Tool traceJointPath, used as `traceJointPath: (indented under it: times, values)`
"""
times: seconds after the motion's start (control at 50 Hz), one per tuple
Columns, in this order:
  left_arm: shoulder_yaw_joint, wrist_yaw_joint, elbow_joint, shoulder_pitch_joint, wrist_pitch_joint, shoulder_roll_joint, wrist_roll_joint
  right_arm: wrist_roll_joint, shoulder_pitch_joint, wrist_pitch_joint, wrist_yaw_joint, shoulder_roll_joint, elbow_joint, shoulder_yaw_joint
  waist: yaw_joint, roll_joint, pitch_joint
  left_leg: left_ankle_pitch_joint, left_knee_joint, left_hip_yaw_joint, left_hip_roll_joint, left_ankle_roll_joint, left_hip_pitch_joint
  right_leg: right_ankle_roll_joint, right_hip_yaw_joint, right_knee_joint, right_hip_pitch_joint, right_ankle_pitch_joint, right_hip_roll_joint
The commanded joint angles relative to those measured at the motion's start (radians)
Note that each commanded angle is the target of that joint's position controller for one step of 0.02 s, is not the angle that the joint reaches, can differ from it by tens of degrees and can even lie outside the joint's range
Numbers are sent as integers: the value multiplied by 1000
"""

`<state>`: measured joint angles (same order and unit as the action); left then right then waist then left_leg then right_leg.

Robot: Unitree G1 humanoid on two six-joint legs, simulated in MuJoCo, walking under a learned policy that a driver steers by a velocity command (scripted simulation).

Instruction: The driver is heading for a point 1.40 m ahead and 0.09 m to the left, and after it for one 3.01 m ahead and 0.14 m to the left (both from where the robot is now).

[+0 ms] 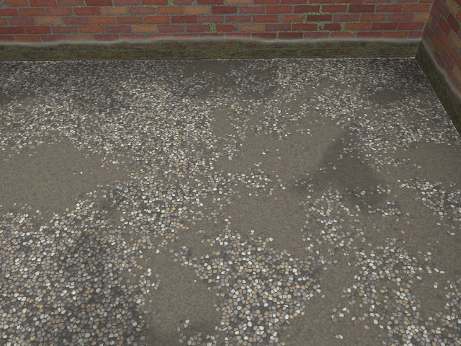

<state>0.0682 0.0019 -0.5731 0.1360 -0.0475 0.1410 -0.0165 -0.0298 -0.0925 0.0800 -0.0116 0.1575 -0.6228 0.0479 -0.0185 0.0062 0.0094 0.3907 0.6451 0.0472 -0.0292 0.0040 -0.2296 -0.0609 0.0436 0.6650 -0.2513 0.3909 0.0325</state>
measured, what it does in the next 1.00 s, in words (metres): stands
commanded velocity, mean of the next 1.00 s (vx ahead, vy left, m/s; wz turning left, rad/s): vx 0.50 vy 0.00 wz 0.00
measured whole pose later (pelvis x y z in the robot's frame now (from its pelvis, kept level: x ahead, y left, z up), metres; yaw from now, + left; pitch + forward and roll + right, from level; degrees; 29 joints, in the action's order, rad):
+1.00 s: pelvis +0.00 +0.00 +0.00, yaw +1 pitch -1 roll +1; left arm 0.07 0.00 -0.57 0.15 -0.05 0.14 -0.02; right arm -0.03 -0.09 0.08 -0.01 0.16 -0.62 0.05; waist -0.02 0.01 0.01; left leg 0.40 0.66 0.06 -0.03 0.01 -0.24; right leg -0.06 0.06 0.68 -0.26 0.40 0.03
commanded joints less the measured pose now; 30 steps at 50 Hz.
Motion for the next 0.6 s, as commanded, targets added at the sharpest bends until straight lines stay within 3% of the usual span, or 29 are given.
traceJointPath:
  times: [0.02, 0.06, 0.08, 0.1, 0.12, 0.14, 0.18, 0.2, 0.22, 0.24, 0.26, 0.3, 0.32, 0.34, 0.36, 0.38, 0.4, 0.42, 0.44, 0.46, 0.48, 0.5, 0.52, 0.54, 0.56, 0.58, 0.6]
  values:
    - [-16, 6, 117, -131, 14, 61, -3, 2, 126, -11, 1, 71, 111, -16, -3, 13, -7, -331, -55, 45, 34, -17, 0, -12, -85, -110, -60, -371, -87]
    - [-15, 12, 104, -84, 20, 53, -15, -2, 105, -8, 2, 75, 106, -21, -13, 1, 72, -379, -40, 51, 41, -21, 35, -8, -71, -89, -30, -391, -82]
    - [-18, -3, 79, -28, 21, 61, -1, 1, 51, -19, -3, 63, 81, -21, 4, 0, 148, -184, -51, 37, 23, -21, 90, -11, -105, -135, -2, -228, -86]
    - [-18, -7, 85, -61, 18, 67, 6, 1, 69, -21, -2, 56, 86, -16, 11, 11, 80, -155, -60, 33, 17, -19, 59, -14, -117, -153, -30, -205, -90]
    - [-19, -8, 92, -75, 14, 69, 7, 0, 79, -22, -2, 56, 86, -16, 12, 15, 51, -141, -63, 35, 16, -20, 45, -16, -123, -161, -40, -196, -94]
    - [-15, 6, 119, -130, 15, 61, -3, 3, 131, -12, 1, 69, 113, -16, -4, 10, -6, -333, -53, 47, 34, -17, -2, -12, -83, -108, -61, -368, -88]
    - [-15, 13, 105, -82, 21, 51, -16, -1, 108, -9, 2, 73, 107, -21, -14, 0, 74, -380, -38, 53, 40, -21, 33, -7, -69, -87, -30, -392, -83]
    - [-17, -3, 80, -25, 22, 59, -1, 1, 54, -19, -3, 62, 82, -21, 3, 0, 151, -185, -48, 39, 22, -21, 88, -10, -103, -133, -1, -230, -87]
    - [-18, -7, 86, -58, 19, 65, 6, 1, 71, -21, -2, 55, 86, -16, 10, 12, 83, -155, -58, 34, 16, -19, 58, -14, -115, -151, -28, -206, -91]
    - [-19, -8, 92, -73, 15, 68, 7, 0, 80, -22, -2, 55, 87, -16, 11, 16, 54, -141, -61, 36, 15, -19, 43, -16, -121, -160, -39, -197, -95]
    - [-15, 6, 119, -128, 16, 59, -3, 3, 132, -12, 1, 69, 113, -17, -4, 11, -4, -332, -50, 48, 32, -17, -4, -12, -81, -107, -59, -369, -89]
    - [-15, 12, 105, -80, 22, 50, -16, -2, 108, -8, 2, 73, 108, -21, -14, 2, 75, -379, -35, 53, 39, -20, 30, -7, -67, -85, -28, -393, -84]
    - [-17, -3, 80, -24, 22, 59, -1, 1, 53, -19, -3, 61, 82, -21, 3, 2, 153, -184, -46, 39, 21, -20, 86, -10, -101, -132, 1, -231, -88]
    - [-18, -7, 87, -56, 19, 64, 5, 1, 70, -21, -2, 55, 87, -16, 10, 13, 84, -154, -56, 35, 15, -19, 55, -14, -113, -149, -27, -206, -92]
    - [-19, -9, 93, -71, 15, 68, 7, 0, 79, -22, -2, 55, 87, -16, 11, 17, 54, -140, -59, 37, 13, -19, 41, -16, -120, -158, -38, -197, -96]
    - [-15, 6, 119, -126, 16, 59, -3, 2, 132, -12, 1, 68, 113, -17, -4, 13, -4, -331, -48, 49, 31, -17, -7, -12, -79, -105, -59, -369, -90]
    - [-15, 10, 112, -94, 18, 52, -13, -1, 116, -9, 2, 74, 108, -21, -13, 4, 53, -362, -39, 55, 36, -20, 17, -9, -70, -91, -34, -386, -87]
    - [-17, -3, 84, -28, 18, 59, -1, 1, 57, -17, -2, 62, 82, -20, 2, 5, 129, -182, -45, 41, 19, -20, 74, -12, -101, -134, -10, -228, -89]
    - [-18, -6, 89, -54, 16, 64, 4, 0, 68, -20, -2, 56, 86, -16, 9, 16, 72, -158, -54, 37, 14, -18, 49, -14, -111, -150, -34, -204, -91]
    - [-15, 7, 117, -118, 19, 58, -7, 1, 124, -13, 1, 67, 112, -16, -5, 12, 11, -344, -48, 51, 33, -17, -2, -11, -76, -100, -53, -370, -87]
    - [-16, 10, 110, -91, 22, 52, -15, -2, 113, -11, 1, 75, 107, -21, -13, -1, 66, -370, -38, 57, 37, -22, 22, -9, -68, -86, -24, -390, -86]
    - [-18, -3, 83, -27, 20, 61, 0, 1, 58, -19, -3, 64, 82, -21, 2, 1, 133, -183, -43, 41, 18, -21, 75, -11, -99, -131, -6, -232, -90]
    - [-18, -7, 89, -55, 16, 65, 5, 1, 70, -20, -2, 55, 87, -16, 9, 15, 69, -158, -52, 37, 13, -18, 46, -14, -110, -149, -36, -207, -92]
    - [-15, 6, 117, -118, 18, 57, -6, 1, 125, -12, 0, 66, 113, -16, -5, 13, 10, -342, -46, 51, 32, -17, -3, -11, -75, -99, -53, -372, -88]
    - [-16, 10, 110, -91, 21, 51, -15, -2, 114, -10, 1, 74, 108, -21, -13, 1, 66, -368, -36, 57, 36, -21, 20, -9, -67, -85, -25, -391, -87]
    - [-17, -3, 83, -27, 20, 60, 0, 1, 58, -18, -3, 63, 83, -21, 2, 3, 133, -181, -41, 41, 16, -21, 74, -12, -99, -130, -7, -234, -91]
    - [-17, -7, 89, -55, 16, 64, 5, 1, 70, -19, -2, 55, 87, -16, 9, 17, 69, -155, -51, 37, 12, -17, 45, -14, -109, -148, -37, -207, -94]
Velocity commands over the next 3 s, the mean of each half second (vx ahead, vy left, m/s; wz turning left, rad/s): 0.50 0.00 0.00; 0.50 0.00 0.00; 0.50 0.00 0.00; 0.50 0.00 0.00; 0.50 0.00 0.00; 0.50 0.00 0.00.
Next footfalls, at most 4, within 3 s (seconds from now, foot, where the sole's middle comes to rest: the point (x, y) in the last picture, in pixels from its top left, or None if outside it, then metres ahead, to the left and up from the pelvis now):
none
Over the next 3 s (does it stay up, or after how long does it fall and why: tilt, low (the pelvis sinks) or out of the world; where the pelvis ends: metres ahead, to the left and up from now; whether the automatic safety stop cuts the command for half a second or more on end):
stays up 0.00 0.00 0.00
